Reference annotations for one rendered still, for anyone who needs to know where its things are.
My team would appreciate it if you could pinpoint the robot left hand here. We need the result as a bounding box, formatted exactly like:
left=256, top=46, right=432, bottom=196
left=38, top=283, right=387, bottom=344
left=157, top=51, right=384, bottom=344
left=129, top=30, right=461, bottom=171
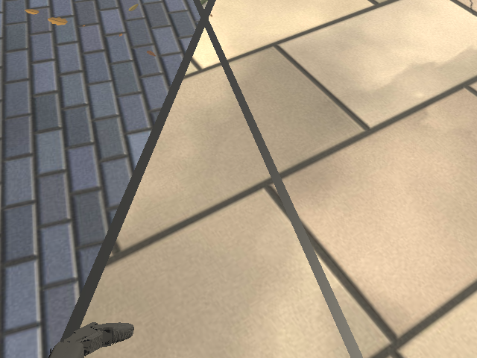
left=48, top=322, right=134, bottom=358

